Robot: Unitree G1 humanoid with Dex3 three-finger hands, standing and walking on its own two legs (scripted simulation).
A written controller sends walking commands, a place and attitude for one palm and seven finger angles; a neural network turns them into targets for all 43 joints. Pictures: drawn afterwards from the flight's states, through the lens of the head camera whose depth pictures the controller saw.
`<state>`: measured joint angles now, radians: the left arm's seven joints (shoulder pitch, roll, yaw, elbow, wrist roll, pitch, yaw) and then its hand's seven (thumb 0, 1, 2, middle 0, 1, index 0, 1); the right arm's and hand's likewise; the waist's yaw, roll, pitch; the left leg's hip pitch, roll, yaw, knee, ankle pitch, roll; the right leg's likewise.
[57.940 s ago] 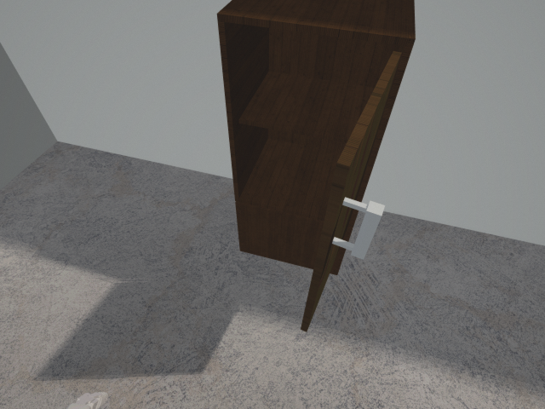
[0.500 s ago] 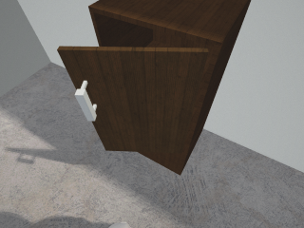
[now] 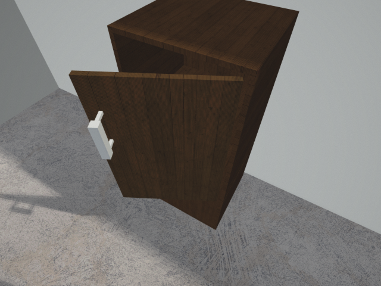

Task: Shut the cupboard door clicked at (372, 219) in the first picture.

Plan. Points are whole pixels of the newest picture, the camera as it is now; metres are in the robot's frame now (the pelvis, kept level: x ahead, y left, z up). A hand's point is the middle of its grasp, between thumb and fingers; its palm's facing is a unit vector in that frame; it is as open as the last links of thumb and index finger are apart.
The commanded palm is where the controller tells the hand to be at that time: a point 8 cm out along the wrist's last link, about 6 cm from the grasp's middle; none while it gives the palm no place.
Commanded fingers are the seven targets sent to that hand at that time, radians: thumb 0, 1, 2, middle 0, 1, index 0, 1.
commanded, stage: look again from close up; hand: left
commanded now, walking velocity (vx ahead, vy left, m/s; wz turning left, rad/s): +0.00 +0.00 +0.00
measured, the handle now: (103, 135) +0.48 +0.27 +0.00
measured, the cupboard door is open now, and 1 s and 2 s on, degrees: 28 28 28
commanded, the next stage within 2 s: raise the hand and make a fist in 0.50 s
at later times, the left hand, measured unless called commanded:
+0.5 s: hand out of the picture +0.02 +0.21 -0.18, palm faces +0.01 -0.98 -0.19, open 7.4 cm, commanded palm none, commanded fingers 0.00 0.90 0.90 -0.20 -0.30 -0.20 -0.30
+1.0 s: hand out of the picture +0.13 +0.21 -0.07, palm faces +0.03 -1.00 +0.01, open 6.3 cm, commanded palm +0.12 +0.27 -0.06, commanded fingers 0.00 0.90 0.90 -0.57 -0.70 -0.57 -0.70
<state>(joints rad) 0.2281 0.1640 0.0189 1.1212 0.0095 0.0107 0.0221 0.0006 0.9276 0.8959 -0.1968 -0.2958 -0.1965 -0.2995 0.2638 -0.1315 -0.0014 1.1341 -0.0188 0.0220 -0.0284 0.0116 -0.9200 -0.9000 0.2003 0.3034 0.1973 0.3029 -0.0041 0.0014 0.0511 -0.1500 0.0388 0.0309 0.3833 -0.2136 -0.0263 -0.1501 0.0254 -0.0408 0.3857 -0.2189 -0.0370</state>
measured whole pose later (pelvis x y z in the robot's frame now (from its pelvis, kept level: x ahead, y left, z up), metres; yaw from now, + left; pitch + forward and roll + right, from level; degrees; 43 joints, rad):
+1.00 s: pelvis -0.04 +0.02 -0.10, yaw +1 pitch +12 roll +0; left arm 0.46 0.20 0.16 0.12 -0.28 -0.51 -0.35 0.01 0.91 0.90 -0.39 -0.51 -0.39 -0.51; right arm 0.15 -0.26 -0.07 0.49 0.02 -0.28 -0.01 0.01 -0.91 -0.90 0.20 0.30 0.20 0.30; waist 0.03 -0.04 -0.13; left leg -0.87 0.00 0.02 1.18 -0.52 0.01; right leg -0.88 -0.02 -0.07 1.18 -0.51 -0.04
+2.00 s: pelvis -0.01 +0.04 -0.07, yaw +2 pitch +11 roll -3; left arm 0.41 0.26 0.15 -0.13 -0.26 -0.29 -0.24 0.02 0.90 0.90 -1.26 -1.46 -1.26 -1.46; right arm 0.25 -0.22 0.05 0.45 0.02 -0.17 -0.04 0.01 -0.90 -0.90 0.20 0.30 0.20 0.30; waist 0.02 0.03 -0.12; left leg -0.75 0.00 -0.02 1.07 -0.51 0.04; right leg -0.71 -0.01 -0.09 0.99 -0.47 0.00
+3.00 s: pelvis -0.01 +0.02 -0.06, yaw +1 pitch +10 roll -1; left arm 0.14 0.27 0.20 0.12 -0.28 -0.29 -0.28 0.02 0.90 0.90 -1.30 -1.50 -1.30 -1.50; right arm 0.27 -0.25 0.03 0.53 0.03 -0.17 -0.05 0.02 -0.91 -0.90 0.20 0.30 0.20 0.30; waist -0.01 0.03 -0.11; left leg -0.69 0.01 -0.01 0.99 -0.48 0.01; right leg -0.68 0.00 -0.08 0.95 -0.45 -0.03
